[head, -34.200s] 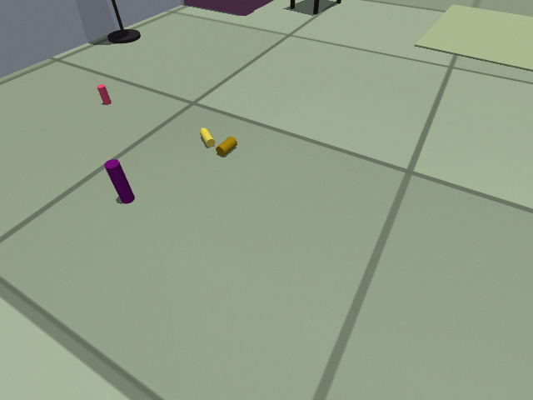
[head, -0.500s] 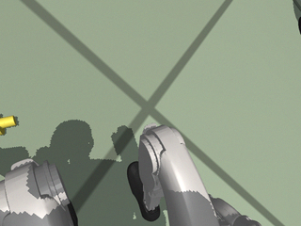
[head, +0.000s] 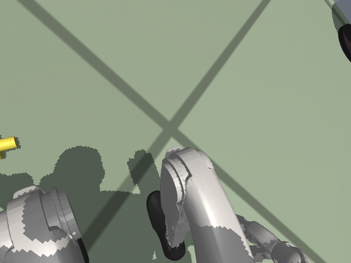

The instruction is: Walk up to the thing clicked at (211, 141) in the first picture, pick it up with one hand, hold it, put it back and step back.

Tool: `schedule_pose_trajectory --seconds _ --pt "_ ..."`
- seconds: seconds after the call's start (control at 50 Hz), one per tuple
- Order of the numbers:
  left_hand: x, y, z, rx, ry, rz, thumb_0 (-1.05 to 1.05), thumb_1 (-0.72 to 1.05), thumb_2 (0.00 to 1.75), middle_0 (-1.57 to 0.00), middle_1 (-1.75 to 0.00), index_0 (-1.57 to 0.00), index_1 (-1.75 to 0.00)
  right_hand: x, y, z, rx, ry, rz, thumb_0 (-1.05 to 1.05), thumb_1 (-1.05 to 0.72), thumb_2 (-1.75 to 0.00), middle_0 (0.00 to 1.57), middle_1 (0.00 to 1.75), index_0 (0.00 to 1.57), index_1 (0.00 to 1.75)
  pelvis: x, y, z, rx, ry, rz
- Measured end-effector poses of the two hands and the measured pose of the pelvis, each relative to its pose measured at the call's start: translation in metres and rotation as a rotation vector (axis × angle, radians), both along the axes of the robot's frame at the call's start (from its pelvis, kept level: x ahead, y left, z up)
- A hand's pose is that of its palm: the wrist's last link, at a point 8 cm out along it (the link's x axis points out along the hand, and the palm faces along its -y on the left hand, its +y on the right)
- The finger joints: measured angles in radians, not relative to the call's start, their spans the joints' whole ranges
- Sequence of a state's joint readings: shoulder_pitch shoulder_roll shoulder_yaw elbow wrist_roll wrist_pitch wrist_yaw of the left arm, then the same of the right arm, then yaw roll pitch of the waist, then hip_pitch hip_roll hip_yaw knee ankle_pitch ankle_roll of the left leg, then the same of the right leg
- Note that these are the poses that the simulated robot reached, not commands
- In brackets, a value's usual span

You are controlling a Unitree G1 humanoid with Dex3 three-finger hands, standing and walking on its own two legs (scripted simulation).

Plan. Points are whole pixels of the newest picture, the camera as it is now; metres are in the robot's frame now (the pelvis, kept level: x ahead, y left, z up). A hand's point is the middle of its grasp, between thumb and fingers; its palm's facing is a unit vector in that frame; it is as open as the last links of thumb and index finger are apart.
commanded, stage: close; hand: left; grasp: from above
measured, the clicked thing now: out of the picture +0.41 +0.33 -0.26
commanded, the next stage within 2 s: settle in 1.06 s
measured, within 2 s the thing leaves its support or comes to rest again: leaves its support in 1.46 s
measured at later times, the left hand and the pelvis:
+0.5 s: hand out of the picture +0.39 +0.32 -0.24, palm faces -0.40 -0.07 -0.91, open 9.9 cm; pelvis +0.00 +0.00 +0.00, yaw +0 degrees
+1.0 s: hand out of the picture +0.39 +0.35 -0.24, palm faces -0.48 -0.14 -0.86, open 8.8 cm; pelvis +0.00 +0.00 +0.00, yaw +0 degrees
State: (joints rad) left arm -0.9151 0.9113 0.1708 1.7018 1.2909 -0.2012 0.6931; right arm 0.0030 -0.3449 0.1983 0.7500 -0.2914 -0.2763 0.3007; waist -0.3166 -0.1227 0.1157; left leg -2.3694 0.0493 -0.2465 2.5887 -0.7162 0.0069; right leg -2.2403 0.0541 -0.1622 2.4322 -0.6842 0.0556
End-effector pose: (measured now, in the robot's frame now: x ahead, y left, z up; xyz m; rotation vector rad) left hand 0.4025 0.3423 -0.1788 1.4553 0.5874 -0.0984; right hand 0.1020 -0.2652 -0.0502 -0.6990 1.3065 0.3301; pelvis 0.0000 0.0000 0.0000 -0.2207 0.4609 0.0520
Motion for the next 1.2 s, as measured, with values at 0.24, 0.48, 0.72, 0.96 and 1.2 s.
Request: schedule_pose_trajectory --seconds 0.24,0.48,0.72,0.96,1.2 --pt "-0.008 0.008 -0.007 -0.082 0.101 -0.089 0.00 -0.05 0.63 -0.39 -0.74 -0.42 -0.72 -0.027 0.009 -0.010 0.009 0.124 -0.036 0.00 -0.89 -0.90 0.20 0.30 0.20 0.30 0.001 -0.002 0.002 0.001 -0.014 0.005" --pt "-0.012 -0.018 -0.005 -0.023 -0.026 -0.203 0.00 0.11 0.57 -0.51 -0.63 -0.53 -0.61 -0.017 0.008 -0.005 -0.016 0.083 0.004 0.00 -0.88 -0.89 0.20 0.30 0.20 0.30 -0.001 0.000 0.002 -0.003 -0.021 -0.006" --pt "-0.003 0.009 -0.004 -0.014 0.021 -0.006 -0.01 0.20 0.47 -0.63 -0.53 -0.65 -0.51 -0.005 -0.002 0.005 -0.024 0.014 0.003 0.00 -0.88 -0.90 0.20 0.30 0.20 0.30 0.000 0.001 0.000 -0.004 -0.004 0.001" --pt "-0.002 0.017 -0.004 -0.051 0.076 -0.071 -0.01 0.25 0.42 -0.63 -0.52 -0.69 -0.50 -0.025 0.013 -0.007 0.005 0.114 -0.019 0.00 -0.89 -0.90 0.20 0.30 0.20 0.30 0.002 0.000 0.001 -0.006 -0.012 0.002" --pt "-0.012 0.010 -0.004 -0.034 0.025 -0.126 -0.01 0.24 0.39 -0.67 -0.48 -0.73 -0.46 -0.021 0.016 -0.010 -0.008 0.094 0.019 0.00 -0.89 -0.90 0.20 0.30 0.20 0.30 -0.001 0.000 -0.001 -0.010 -0.026 -0.005"
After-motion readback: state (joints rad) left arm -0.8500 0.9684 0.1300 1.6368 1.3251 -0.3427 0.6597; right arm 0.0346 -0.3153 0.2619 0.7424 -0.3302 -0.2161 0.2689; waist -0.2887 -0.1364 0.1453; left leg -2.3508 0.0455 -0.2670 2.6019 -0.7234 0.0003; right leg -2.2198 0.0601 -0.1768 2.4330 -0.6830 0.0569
